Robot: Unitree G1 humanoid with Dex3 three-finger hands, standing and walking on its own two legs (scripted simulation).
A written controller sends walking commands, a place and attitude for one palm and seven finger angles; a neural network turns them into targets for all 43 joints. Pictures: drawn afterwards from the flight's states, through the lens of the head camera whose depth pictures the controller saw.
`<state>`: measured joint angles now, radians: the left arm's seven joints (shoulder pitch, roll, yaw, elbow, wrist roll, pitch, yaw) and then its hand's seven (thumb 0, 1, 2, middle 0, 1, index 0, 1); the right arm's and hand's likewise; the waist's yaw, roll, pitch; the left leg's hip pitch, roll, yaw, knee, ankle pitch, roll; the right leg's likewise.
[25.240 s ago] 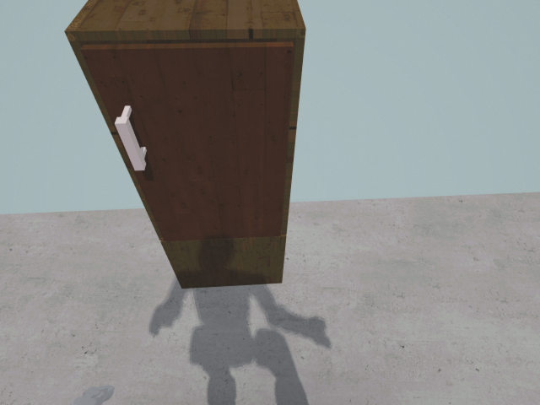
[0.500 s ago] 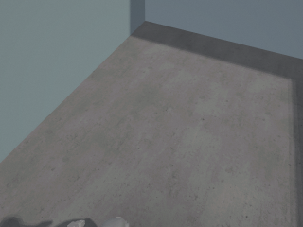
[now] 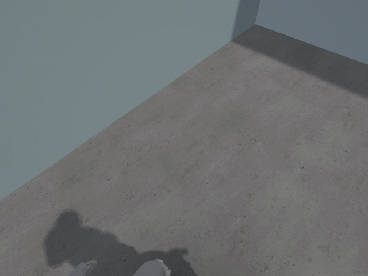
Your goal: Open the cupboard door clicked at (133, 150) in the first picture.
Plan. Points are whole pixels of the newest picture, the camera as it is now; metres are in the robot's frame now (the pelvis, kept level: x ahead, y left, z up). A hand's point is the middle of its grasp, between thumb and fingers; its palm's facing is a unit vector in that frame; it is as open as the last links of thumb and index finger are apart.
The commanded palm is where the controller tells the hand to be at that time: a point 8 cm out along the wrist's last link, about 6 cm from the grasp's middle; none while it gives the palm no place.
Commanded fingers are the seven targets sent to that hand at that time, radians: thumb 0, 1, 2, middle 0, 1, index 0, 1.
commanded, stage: turn to face it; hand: left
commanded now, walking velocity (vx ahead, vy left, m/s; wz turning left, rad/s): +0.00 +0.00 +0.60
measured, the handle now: out of the picture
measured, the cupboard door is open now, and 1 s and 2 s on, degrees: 46 46 46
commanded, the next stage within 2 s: none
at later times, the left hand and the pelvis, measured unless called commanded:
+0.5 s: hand out of the picture +0.03 +0.25 -0.16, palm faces +0.31 -0.92 -0.22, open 7.3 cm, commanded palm none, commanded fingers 0.00 0.90 0.90 -0.20 -0.30 -0.20 -0.30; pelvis +0.01 +0.02 +0.01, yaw +17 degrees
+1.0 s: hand out of the picture -0.01 +0.18 -0.15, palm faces +0.54 -0.81 -0.23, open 7.3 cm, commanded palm none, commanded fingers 0.00 0.90 0.90 -0.20 -0.30 -0.20 -0.30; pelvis +0.03 -0.02 +0.01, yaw +35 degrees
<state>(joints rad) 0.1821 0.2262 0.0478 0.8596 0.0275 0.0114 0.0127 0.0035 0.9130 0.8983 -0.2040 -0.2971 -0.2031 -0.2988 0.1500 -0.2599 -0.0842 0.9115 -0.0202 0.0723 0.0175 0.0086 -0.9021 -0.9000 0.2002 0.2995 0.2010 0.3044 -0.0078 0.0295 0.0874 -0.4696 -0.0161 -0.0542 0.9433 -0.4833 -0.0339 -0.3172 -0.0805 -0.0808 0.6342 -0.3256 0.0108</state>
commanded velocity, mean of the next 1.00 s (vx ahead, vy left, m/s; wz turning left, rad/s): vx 0.00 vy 0.00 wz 0.60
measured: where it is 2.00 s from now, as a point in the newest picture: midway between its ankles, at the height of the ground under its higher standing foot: outside the picture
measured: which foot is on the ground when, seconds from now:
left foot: up 0.00-0.26, down 0.28-0.72, up 0.74-1.00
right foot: down 0.00-0.28, up 0.30-0.70, down 0.72-1.00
